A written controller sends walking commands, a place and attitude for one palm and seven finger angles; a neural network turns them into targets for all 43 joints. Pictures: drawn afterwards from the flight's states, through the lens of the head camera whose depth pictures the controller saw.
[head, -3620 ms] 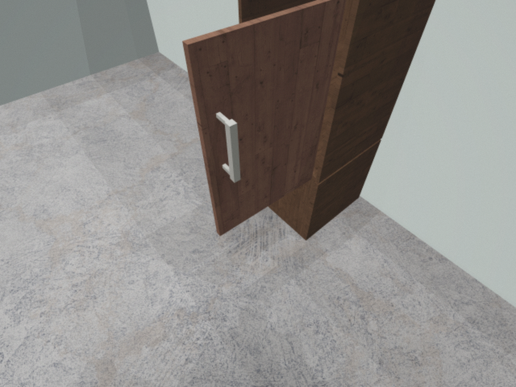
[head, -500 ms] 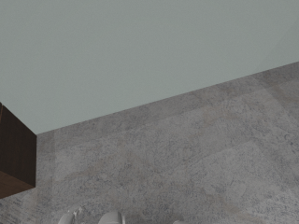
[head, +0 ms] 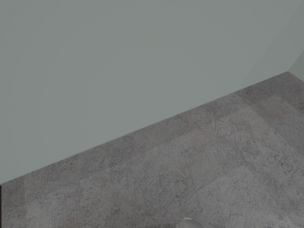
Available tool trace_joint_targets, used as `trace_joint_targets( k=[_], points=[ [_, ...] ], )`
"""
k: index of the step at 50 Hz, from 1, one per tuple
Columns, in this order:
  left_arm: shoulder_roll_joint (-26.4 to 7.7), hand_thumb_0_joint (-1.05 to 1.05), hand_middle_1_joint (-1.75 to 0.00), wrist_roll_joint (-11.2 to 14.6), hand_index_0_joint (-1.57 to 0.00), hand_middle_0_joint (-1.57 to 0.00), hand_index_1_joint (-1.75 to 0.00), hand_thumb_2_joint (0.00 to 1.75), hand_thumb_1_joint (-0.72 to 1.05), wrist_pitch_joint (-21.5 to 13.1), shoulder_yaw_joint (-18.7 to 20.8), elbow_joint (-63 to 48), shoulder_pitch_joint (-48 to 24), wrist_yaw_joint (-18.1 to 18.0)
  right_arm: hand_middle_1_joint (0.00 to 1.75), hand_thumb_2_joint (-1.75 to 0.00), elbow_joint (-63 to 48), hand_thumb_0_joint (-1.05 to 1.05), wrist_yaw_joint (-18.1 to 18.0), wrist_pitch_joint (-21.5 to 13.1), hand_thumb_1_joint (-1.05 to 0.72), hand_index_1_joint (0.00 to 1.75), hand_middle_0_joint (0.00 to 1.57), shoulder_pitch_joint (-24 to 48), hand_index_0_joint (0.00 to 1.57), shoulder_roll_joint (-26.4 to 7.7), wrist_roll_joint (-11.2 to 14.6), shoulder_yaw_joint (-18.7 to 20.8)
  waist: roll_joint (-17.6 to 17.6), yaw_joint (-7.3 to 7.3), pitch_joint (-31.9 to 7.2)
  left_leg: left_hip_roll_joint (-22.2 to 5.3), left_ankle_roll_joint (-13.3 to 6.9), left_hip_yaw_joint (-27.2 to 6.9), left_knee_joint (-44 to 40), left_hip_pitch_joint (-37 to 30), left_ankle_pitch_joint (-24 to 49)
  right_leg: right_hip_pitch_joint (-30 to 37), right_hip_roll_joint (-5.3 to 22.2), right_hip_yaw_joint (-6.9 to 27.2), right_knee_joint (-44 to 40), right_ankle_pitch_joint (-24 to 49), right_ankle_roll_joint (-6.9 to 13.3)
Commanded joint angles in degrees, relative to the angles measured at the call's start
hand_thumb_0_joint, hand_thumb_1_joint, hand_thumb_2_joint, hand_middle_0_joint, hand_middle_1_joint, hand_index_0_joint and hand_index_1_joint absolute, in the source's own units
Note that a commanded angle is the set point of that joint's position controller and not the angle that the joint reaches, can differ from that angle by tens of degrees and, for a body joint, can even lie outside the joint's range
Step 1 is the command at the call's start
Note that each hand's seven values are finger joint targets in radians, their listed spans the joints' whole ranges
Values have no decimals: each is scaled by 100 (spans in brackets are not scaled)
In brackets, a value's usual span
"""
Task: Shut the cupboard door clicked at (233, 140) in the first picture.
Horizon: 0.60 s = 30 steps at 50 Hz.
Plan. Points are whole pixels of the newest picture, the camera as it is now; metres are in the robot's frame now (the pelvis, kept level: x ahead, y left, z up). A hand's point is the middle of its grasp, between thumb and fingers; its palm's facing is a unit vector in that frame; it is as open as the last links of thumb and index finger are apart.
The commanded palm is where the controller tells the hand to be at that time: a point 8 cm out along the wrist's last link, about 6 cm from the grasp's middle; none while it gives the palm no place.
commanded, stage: walk to a spot facing it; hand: left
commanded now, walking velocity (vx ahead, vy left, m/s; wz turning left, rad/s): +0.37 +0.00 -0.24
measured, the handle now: out of the picture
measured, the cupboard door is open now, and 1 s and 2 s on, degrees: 87 87 87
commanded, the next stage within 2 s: turn to face it in 0.30 s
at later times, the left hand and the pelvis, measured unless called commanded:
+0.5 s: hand (116, 197) +0.24 +0.14 -0.19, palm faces +0.05 -0.98 -0.17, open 7.3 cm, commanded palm none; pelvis +0.24 -0.04 -0.01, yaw +1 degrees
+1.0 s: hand (124, 155) +0.37 +0.13 -0.16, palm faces +0.32 -0.91 -0.26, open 7.4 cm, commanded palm none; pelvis +0.34 -0.09 -0.01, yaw +18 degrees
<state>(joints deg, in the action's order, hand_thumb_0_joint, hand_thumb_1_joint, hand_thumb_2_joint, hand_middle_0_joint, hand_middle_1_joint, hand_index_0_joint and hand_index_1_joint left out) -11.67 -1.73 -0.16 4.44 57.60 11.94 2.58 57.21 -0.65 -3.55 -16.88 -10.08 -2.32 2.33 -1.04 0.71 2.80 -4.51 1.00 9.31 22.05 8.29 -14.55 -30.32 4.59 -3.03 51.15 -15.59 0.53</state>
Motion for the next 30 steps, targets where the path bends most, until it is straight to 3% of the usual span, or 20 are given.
trace_joint_targets(
  k=[1, 3, 5, 6, 7, 8, 9, 11, 13, 16, 20, 22, 23, 24, 25, 26, 27, 28, 29, 30],
  points=[
    [-84, 0, -30, -16, -20, -20, -30, 90, 90, -111, -30, -529, -606, 69, 30, -90, 32, 0, 4, -17, -90, 30, 20, -582, 20, -936, -3, 185, 809, -255, 174, -1300, -690, -428, -1086, 274, 215, 625, -92, -389, -1126, 357, 11],
    [-174, 0, -30, -16, -20, -20, -30, 90, 90, -136, -10, -468, -508, 57, 30, -90, 93, 0, 4, 23, -90, 30, 20, -618, 20, -969, -8, 166, 866, -150, 89, -1243, -572, -332, -685, 250, 413, 1240, -236, -559, -1589, 351, 74],
    [-586, 0, -30, -22, -20, -20, -30, 90, 90, -223, 99, -81, 650, -6, 30, -90, 124, 0, 34, 35, -90, 30, 20, -481, 20, -866, 64, 115, 241, 448, -423, -782, -269, 152, 991, 829, 1226, 3081, -270, -286, -2108, 205, 353],
    [-1170, 0, -30, -50, -20, -20, -30, 90, 90, -290, 261, 188, 1570, -95, 30, -90, 3, 0, 82, 1, -90, 30, 20, -447, 20, -583, 158, 53, -1012, 819, -977, -223, -13, 611, 2770, 2219, 409, 4517, 1032, 1549, -2604, -591, 899],
    [-1621, 0, -30, 75, -20, -20, -30, 90, 90, -274, 341, 303, 2010, -160, 30, -90, -266, 0, 76, -17, -90, 30, 20, -99, 20, -491, 189, 36, -1782, 949, -1067, 172, 50, 114, 4318, 3200, -2174, 4786, 2161, 3369, -3611, -287, 1443],
    [-1468, 0, -30, 104, -20, -20, -30, 90, 90, -270, 294, 268, 1671, -227, 30, -90, -215, 0, 57, -7, -90, 30, 20, 210, 20, -662, 165, 107, -1448, 834, -795, -156, -4, -583, 4963, 3484, -1793, 4270, 2048, 3215, -3682, -303, 1475],
    [-1135, 0, -30, 107, -20, -20, -30, 90, 90, -239, 227, 127, 1154, -285, 30, -90, -189, 0, 47, 10, -90, 30, 20, 345, 20, -654, 159, 153, -1027, 572, -435, -397, -7, -793, 4966, 3456, -1285, 3656, 1911, 2689, -3724, -191, 1359],
    [-644, 0, -30, 74, -20, -20, -30, 90, 90, -296, 55, -54, 436, -300, 30, -90, 49, 0, 67, 122, -90, 30, 20, 88, 20, -432, 89, 105, -692, 69, -88, -605, 107, -768, 4201, 2636, -706, 2357, 1451, 1326, -3901, 516, 1040],
    [-531, 0, -30, 51, -20, -20, -30, 90, 90, -383, 1, -23, 304, -282, 30, -90, 202, 0, 107, 216, -90, 30, 20, -233, 20, -215, 75, 76, -620, -168, -14, -494, 165, -555, 3509, 2174, -415, 1969, 1198, 706, -3994, 954, 948],
    [-489, 0, -30, 63, -20, -20, -30, 90, 90, -469, 16, 81, 380, -273, 30, -90, 177, 0, 167, 218, -90, 30, 20, -144, 20, -65, 82, 73, -370, -201, 32, -361, 161, -405, 2595, 2114, 87, 2175, 1070, 356, -3993, 1374, 943],
    [-581, 0, -30, 67, -20, -20, -30, 90, 90, -482, -26, 271, 579, -294, 30, -90, -29, 0, 203, 140, -90, 30, 20, 352, 20, -96, 117, 63, -488, -88, 77, -163, 43, -318, 1627, 1973, 326, 2661, 1073, 187, -3657, 2210, 822],
    [-566, 0, -30, 85, -20, -20, -30, 90, 90, -456, -43, 333, 576, -333, 30, -90, 26, 0, 170, 121, -90, 30, 20, 313, 20, -134, 113, 49, -458, -181, 54, -12, -49, -255, 1203, 1576, 614, 2797, 1022, -121, -3263, 2872, 637],
    [-555, 0, -30, 94, -20, -20, -30, 90, 90, -435, -55, 341, 530, -353, 30, -90, 131, 0, 145, 109, -90, 30, 20, 43, 20, -235, 100, 52, -385, -336, -30, 93, -108, -235, 915, 1111, 919, 2737, 930, -345, -2836, 3151, 498],
    [-520, 0, -30, 91, -20, -20, -30, 90, 90, -392, -71, 331, 566, -374, 30, -90, 268, 0, 137, 97, -90, 30, 20, -401, 20, -465, 78, 98, 72, -489, -276, 66, -211, -426, 700, 270, 1794, 2410, 755, -528, -1971, 3008, 292],
    [-436, 0, -30, 130, -20, -20, -30, 90, 90, -325, -74, 223, 790, -385, 30, -90, 321, 0, 77, 79, -90, 30, 20, -934, 20, -957, 12, 179, 991, -624, -753, -759, -701, -1587, 637, -770, 3045, 1497, 260, -735, -689, 1571, -4],
    [-267, 0, -30, 180, -20, -20, -30, 90, 90, -307, -109, 84, 939, -380, 30, -90, 346, 0, 10, 128, -90, 30, 20, -1321, 20, -1393, 15, 282, 1950, -675, -1207, -1907, -1466, -3093, 273, -1399, 4237, 666, -421, -707, 981, -1992, -153],
    [-361, 0, -30, 136, -20, -20, -30, 90, 90, -246, -113, -98, 585, -387, 30, -90, 280, 0, -71, 198, -90, 30, 20, -1188, 20, -1490, 63, 266, 1485, -647, -1214, -2097, -1653, -3533, -29, -1155, 3651, 239, -386, -8, 1828, -2214, -137],
    [-325, 0, -30, 112, -20, -20, -30, 90, 90, -220, -94, -173, 245, -394, 30, -90, 179, 0, -105, 205, -90, 30, 20, -871, 20, -1374, 64, 275, 1461, -566, -1002, -1961, -1579, -3489, -153, -680, 3108, -116, -204, 246, 2247, -1843, -166],
    [-352, 0, -30, 105, -20, -20, -30, 90, 90, -201, -76, -243, 17, -367, 30, -90, 9, 0, -110, 199, -90, 30, 20, -463, 20, -1154, 74, 227, 1258, -439, -607, -1758, -1448, -3176, -245, -68, 2696, -191, 10, 393, 2202, -1480, -233],
    [-314, 0, -30, 97, -20, -20, -30, 90, 90, -164, -48, -252, 25, -333, 30, -90, -96, 0, -119, 179, -90, 30, 20, -180, 20, -992, 67, 185, 880, -286, -585, -1522, -1290, -2747, -277, 268, 2631, 1, 69, 415, 1844, -1274, -291]
  ],
)
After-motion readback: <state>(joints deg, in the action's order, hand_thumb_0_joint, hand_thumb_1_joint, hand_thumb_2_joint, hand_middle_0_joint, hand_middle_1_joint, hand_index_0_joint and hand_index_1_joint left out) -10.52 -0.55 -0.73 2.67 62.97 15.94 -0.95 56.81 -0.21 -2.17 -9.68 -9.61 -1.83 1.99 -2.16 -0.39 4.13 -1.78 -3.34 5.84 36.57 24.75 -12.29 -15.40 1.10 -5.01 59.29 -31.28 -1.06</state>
